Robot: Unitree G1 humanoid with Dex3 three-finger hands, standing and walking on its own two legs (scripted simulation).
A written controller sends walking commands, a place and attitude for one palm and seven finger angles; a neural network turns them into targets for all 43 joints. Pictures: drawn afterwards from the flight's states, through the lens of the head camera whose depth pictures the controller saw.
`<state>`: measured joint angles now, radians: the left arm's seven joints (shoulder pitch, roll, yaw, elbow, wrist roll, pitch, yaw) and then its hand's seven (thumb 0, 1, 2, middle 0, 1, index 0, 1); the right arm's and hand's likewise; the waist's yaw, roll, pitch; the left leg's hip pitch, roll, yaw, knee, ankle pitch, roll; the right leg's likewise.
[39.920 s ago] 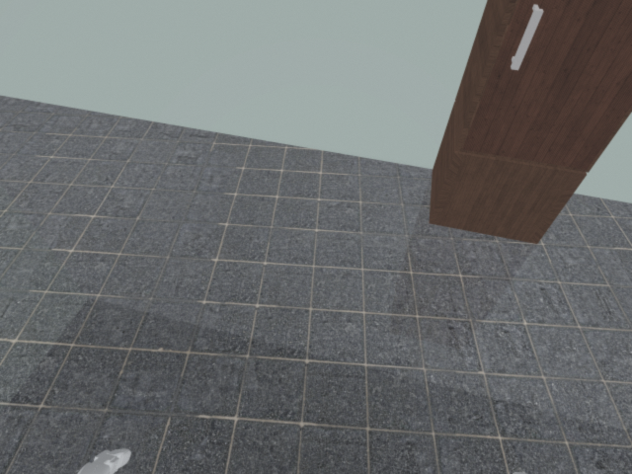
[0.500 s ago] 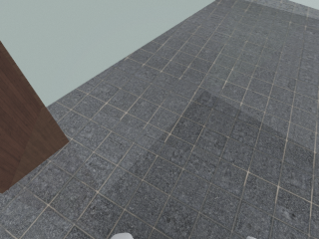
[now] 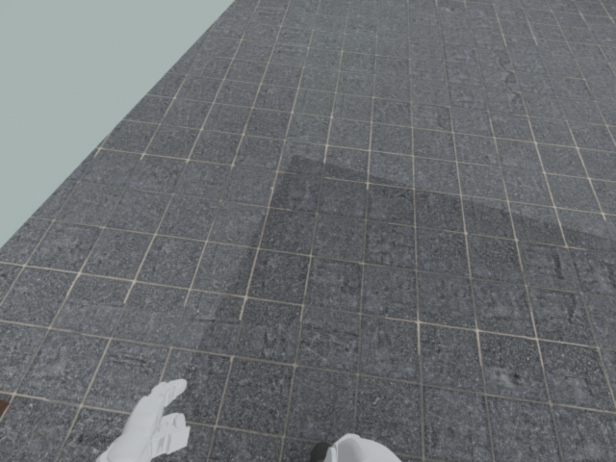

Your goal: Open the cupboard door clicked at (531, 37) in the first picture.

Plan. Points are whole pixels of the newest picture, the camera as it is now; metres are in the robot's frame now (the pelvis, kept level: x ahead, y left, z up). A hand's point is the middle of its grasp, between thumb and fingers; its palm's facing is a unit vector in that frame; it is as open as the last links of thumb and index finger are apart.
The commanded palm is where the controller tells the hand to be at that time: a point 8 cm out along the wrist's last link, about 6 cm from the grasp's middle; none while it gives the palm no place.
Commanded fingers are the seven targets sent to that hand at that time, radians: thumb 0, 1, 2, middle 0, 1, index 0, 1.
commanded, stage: walk to a spot facing it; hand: left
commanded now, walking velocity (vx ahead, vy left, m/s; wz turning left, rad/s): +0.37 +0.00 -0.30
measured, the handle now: out of the picture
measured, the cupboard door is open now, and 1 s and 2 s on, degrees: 42 42 42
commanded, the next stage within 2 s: turn to face it in 0.76 s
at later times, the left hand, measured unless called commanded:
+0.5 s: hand (195, 409) +0.20 +0.17 -0.16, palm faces -0.04 -0.98 -0.18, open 7.4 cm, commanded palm none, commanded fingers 0.00 0.90 0.90 -0.20 -0.30 -0.20 -0.30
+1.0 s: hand (287, 169) +0.68 +0.05 -0.15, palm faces -0.33 -0.91 -0.26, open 7.4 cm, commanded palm none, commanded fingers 0.00 0.90 0.90 -0.20 -0.30 -0.20 -0.30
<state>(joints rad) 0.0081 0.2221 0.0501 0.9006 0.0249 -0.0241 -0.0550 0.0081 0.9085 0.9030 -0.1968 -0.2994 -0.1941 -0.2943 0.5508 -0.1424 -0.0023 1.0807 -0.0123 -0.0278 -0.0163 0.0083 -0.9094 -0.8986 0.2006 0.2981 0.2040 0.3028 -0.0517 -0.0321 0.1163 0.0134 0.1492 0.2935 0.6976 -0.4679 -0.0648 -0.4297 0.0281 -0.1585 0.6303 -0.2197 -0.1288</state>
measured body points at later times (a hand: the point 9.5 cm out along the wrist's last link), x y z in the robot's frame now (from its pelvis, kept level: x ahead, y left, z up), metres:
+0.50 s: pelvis +0.27 -0.01 +0.00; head +0.31 +0.00 +0.45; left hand +0.21 +0.22 -0.15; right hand +0.40 -0.24 -0.12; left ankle +0.37 +0.08 -0.72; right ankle +0.07 -0.05 -0.69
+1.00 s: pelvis +0.50 -0.10 +0.01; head +0.55 -0.14 +0.45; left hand +0.70 +0.10 -0.13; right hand +0.33 -0.28 -0.14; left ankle +0.38 +0.07 -0.66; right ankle +0.54 -0.21 -0.71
